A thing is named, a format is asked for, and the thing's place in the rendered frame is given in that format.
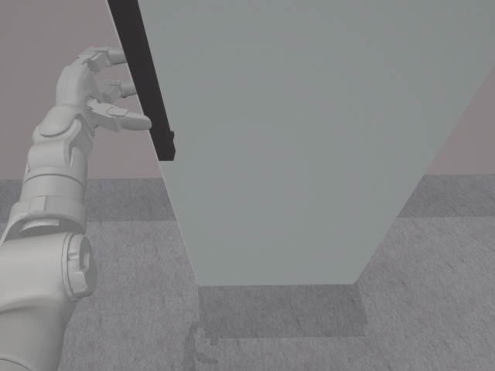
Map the robot left hand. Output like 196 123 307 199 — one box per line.
56 46 152 133

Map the robot left upper arm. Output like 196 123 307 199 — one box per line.
0 232 98 371

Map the handle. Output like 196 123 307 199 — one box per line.
108 0 176 161

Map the left robot forearm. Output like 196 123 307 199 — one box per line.
0 104 95 246

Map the fridge door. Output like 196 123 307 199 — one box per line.
108 0 495 286

